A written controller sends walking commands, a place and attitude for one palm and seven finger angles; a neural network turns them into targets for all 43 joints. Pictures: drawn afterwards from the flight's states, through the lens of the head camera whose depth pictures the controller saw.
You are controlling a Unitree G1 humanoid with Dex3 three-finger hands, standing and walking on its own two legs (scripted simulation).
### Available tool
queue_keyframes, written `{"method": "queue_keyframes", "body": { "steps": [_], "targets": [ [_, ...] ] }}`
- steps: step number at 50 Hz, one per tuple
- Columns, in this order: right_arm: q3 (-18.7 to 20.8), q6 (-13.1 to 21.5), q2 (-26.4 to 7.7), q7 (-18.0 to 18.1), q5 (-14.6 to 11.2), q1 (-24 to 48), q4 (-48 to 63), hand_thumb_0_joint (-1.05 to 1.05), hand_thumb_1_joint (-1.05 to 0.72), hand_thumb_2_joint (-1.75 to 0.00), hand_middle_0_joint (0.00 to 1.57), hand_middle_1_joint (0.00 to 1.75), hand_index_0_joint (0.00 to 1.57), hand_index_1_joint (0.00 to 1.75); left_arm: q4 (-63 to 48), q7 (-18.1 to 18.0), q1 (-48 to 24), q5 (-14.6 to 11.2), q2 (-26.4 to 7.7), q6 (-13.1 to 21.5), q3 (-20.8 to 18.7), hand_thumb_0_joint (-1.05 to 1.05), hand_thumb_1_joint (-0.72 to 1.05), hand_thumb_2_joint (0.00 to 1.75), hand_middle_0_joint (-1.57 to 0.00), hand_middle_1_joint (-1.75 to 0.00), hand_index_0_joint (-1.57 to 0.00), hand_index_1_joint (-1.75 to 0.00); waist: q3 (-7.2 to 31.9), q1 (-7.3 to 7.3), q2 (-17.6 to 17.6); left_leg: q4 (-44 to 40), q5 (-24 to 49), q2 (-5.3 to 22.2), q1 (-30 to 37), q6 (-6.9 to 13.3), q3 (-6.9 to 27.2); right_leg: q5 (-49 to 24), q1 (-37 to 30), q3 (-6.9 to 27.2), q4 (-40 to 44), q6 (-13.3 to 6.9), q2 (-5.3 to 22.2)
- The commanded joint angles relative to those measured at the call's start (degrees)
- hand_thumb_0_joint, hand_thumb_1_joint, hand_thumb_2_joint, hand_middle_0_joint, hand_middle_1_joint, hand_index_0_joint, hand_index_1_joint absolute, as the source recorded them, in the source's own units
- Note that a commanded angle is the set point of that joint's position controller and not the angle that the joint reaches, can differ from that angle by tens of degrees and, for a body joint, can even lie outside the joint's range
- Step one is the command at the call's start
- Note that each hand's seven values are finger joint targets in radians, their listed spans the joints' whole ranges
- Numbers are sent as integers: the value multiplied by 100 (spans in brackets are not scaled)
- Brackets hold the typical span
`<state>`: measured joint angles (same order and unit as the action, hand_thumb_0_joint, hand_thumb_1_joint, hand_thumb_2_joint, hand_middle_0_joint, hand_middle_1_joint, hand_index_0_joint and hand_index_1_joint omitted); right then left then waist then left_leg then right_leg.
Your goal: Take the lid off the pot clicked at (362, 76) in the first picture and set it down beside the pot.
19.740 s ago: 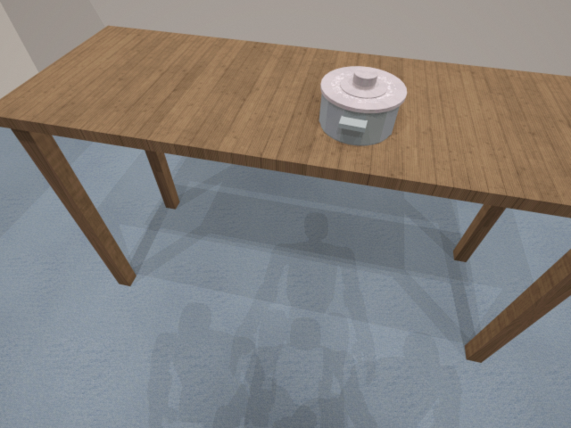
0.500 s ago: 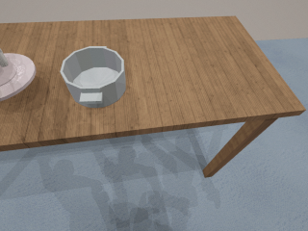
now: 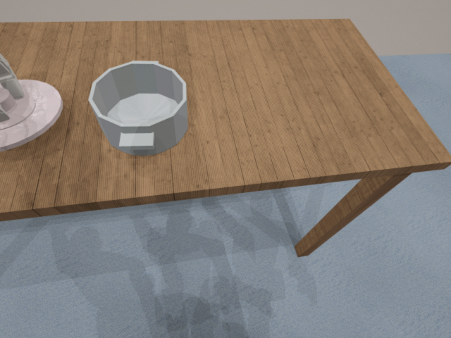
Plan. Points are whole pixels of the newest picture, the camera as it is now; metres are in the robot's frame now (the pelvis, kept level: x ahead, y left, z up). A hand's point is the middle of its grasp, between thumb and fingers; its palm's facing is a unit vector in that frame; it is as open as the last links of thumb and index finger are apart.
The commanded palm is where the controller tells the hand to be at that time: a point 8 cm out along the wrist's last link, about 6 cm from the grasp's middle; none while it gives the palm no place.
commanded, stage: lower the lid onto the table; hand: left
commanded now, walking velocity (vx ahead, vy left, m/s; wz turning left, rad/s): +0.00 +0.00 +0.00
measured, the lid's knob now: out of the picture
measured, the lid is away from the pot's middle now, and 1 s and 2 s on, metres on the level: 0.22 0.24 0.24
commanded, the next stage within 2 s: open the fingers wide in 0.58 s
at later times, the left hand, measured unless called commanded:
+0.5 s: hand out of the picture +0.47 +0.32 +0.11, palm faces -0.49 -0.23 -0.84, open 7.6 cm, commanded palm +0.53 +0.33 +0.17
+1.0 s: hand out of the picture +0.45 +0.33 +0.10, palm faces -0.43 -0.13 -0.89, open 7.7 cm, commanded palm +0.48 +0.33 +0.16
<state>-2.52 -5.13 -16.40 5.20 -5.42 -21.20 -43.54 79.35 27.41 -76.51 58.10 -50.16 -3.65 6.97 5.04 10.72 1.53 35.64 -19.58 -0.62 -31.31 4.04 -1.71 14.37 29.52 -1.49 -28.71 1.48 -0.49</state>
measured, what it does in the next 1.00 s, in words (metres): stands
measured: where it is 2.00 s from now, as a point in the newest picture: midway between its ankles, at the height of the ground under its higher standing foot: outside the picture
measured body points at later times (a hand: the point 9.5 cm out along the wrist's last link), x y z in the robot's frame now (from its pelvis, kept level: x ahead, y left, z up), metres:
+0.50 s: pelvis -0.01 -0.01 -0.01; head +0.09 +0.01 +0.43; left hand +0.50 +0.33 +0.16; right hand -0.06 -0.28 -0.12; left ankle -0.04 +0.07 -0.73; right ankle -0.02 -0.14 -0.73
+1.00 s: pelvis -0.01 -0.01 -0.01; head +0.08 +0.01 +0.43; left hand +0.47 +0.33 +0.15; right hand +0.00 -0.29 -0.12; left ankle -0.04 +0.07 -0.73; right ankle -0.02 -0.14 -0.73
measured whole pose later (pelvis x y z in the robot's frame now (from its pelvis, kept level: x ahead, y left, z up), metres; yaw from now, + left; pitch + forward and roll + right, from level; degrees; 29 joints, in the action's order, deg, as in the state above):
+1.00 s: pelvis -0.01 -0.01 -0.01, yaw +0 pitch +16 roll -3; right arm -2.0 -11.6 -15.5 6.1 -5.7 -18.2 -39.2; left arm 67.2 23.3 -62.0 58.7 -51.0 5.7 1.3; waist 5.3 8.8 1.4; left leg 41.1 -21.0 0.3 -36.0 3.5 -1.0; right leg 15.7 34.0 -2.2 -33.9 0.7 -1.4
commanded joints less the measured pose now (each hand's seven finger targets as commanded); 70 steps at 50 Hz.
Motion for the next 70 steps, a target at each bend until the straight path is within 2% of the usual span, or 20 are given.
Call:
{"method": "queue_keyframes", "body": {
  "steps": [1, 3, 6, 10, 18, 21, 28, 31, 33, 34, 35, 38, 42, 45, 48, 52, 56, 62, 68, 70],
  "targets": [
    [325, -8, -1165, 82, 19, -845, 190, 0, -90, -90, 20, 30, 20, 30, -1022, -291, -2896, 147, -1569, 30, -156, 0, 67, 89, -84, -113, -86, -108, 2245, -21, 1022, 94, 3956, 107, 2246, -220, 442, -1743, -89, -170, -56, -225, -406],
    [349, -17, -1159, 88, 22, -806, 219, 0, -90, -90, 20, 30, 20, 30, -1414, -296, -3120, 89, -1482, 65, -106, 0, 67, 89, -84, -113, -86, -108, 2548, -57, 1348, 122, 4370, 160, 2553, -285, 484, -1815, -40, -186, -92, -246, -396],
    [341, -40, -1154, 112, 46, -886, 249, 0, -90, -90, 20, 30, 20, 30, -1474, -349, -3182, 180, -1982, 115, -442, 0, 67, 89, -84, -113, -86, -108, 2831, -35, 1058, 185, 4058, 119, 2396, -196, 461, -1861, -312, -122, -130, -190, -411],
    [331, -44, -1161, 155, 15, -931, 239, 0, -90, -90, 20, 30, 20, 30, -1272, -364, -2956, 148, -2065, 139, -458, 0, 67, 89, -84, -113, -86, -108, 2742, -10, 892, 216, 3707, 90, 2108, -106, 367, -1897, -393, -96, -150, -167, -402],
    [328, -43, -1132, 173, 7, -952, 223, 0, -90, -90, 20, 30, 20, 30, -1519, -345, -2989, 55, -1561, 169, -135, 0, 67, 89, -84, -113, -86, -108, 2745, 14, 1682, 312, 4350, 184, 2557, -268, 474, -1699, 155, -198, -204, -226, -439],
    [315, -71, -1162, 171, 14, -992, 178, 0, -90, -90, 20, 30, 20, 30, -1011, -316, -2702, 46, -1457, 125, -85, 0, 67, 89, -84, -113, -86, -108, 2186, 141, 955, 266, 3262, 145, 1919, -100, 404, -1429, 198, -191, -159, -178, -444],
    [316, -49, -1162, 239, 28, -976, 202, 0, -90, -90, 20, 30, 20, 30, -1664, -394, -2956, 7, -1858, 277, -373, 0, 67, 89, -84, -113, -86, -108, 2941, 24, 1403, 387, 3860, 160, 2286, -179, 453, -1658, 23, -181, -333, -215, -450],
    [287, -67, -1159, 227, -6, -967, 195, 0, -90, -90, 20, 30, 20, 30, -848, -324, -2383, -7, -1447, 216, -81, 0, 67, 89, -84, -113, -86, -108, 2125, 163, 749, 344, 2802, 104, 1527, -36, 336, -1363, 168, -177, -282, -168, -438],
    [246, -93, -1187, 240, -12, -864, 234, 0, -90, -90, 20, 30, 20, 30, -1086, -359, -2394, -26, -1595, 255, -167, 0, 67, 89, -84, -113, -86, -108, 2189, 60, 1027, 322, 2787, 93, 1491, -63, 297, -1366, 88, -180, -357, -226, -414],
    [357, -136, -1059, 105, 33, -799, 518, 0, -90, -90, 20, 30, 20, 30, -1602, -416, -1462, 9, -1734, 294, -676, 0, 67, 89, -84, -113, -86, -108, 2785, -412, 1191, 357, 3601, 17, 1813, -174, 452, -1564, -223, -213, -517, -297, -404],
    [405, -237, -1072, 107, 105, -740, 614, 0, -90, -90, 20, 30, 20, 30, -2635, -569, -1407, 128, -2167, 635, -1154, 0, 66, 87, -83, -113, -84, -108, 3048, -438, 1324, 444, 4242, 131, 2101, -237, 456, -1762, -138, -192, -496, -313, -424],
    [392, -392, -1009, 140, 50, -597, 647, 0, -90, -90, 20, 30, 20, 30, -2416, -605, -1175, 26, -1559, 830, -738, 0, 63, 81, -78, -112, -80, -108, 2548, -253, 1031, 450, 4064, 137, 1941, -189, 420, -1549, 84, -218, -415, -270, -434],
    [419, -544, -1060, 207, 31, -538, 689, 0, -90, -90, 20, 30, 20, 30, -2725, -685, -1575, 41, -2422, 965, -1273, 0, 57, 76, -72, -111, -74, -107, 2675, -229, 796, 321, 2993, 42, 1610, -3, 319, -1464, -323, -84, -331, -255, -395],
    [377, -576, -1038, 208, 11, -481, 614, 0, -90, -90, 20, 30, 20, 30, -2321, -692, -1447, 52, -2169, 965, -1025, 0, 52, 75, -68, -110, -70, -106, 2329, -183, 972, 333, 2963, 49, 1561, -51, 312, -1316, -60, -114, -330, -269, -398],
    [400, -584, -1023, 176, -5, -393, 650, 0, -90, -90, 20, 30, 20, 30, -2723, -701, -1621, 2, -1944, 1014, -879, 0, 47, 73, -65, -108, -66, -105, 2539, -235, 1465, 312, 3389, 105, 2026, -131, 384, -1291, 87, -154, -329, -320, -390],
    [413, -607, -1025, 177, 13, -401, 606, 0, -90, -90, 20, 30, 20, 30, -2428, -620, -1554, -109, -1735, 1015, -771, 0, 40, 71, -60, -105, -61, -102, 2379, -91, 913, 341, 3076, 94, 1883, -50, 387, -1217, 137, -151, -283, -260, -401],
    [411, -610, -1025, 202, 10, -358, 596, 0, -90, -90, 20, 30, 20, 30, -2631, -626, -1712, -184, -1734, 1053, -752, 0, 32, 70, -55, -102, -56, -100, 2518, -104, 986, 317, 3091, 70, 1898, -19, 371, -1354, 8, -121, -296, -262, -383],
    [361, -628, -1054, 186, -18, -352, 556, 0, -90, -90, 20, 30, 20, 30, -2111, -635, -1473, -115, -1586, 990, -585, 0, 22, 67, -48, -97, -48, -96, 1987, -91, 808, 256, 2569, 50, 1490, -39, 363, -1037, 175, -167, -300, -298, -389],
    [417, -637, -1045, 166, 25, -430, 601, 0, -90, -90, 20, 30, 20, 30, -2616, -645, -1721, -82, -1683, 1056, -707, 0, 10, 66, -41, -92, -42, -91, 2706, -205, 1284, 358, 3529, 93, 2129, -169, 471, -1233, 214, -190, -395, -334, -424],
    [431, -658, -1033, 150, 39, -491, 592, 0, -90, -90, 20, 30, 20, 30, -2356, -621, -1479, -77, -1750, 1053, -823, 0, 6, 65, -39, -90, -39, -89, 2696, -197, 1096, 427, 3763, 105, 2119, -197, 495, -1290, 238, -192, -414, -305, -447]
  ]
}}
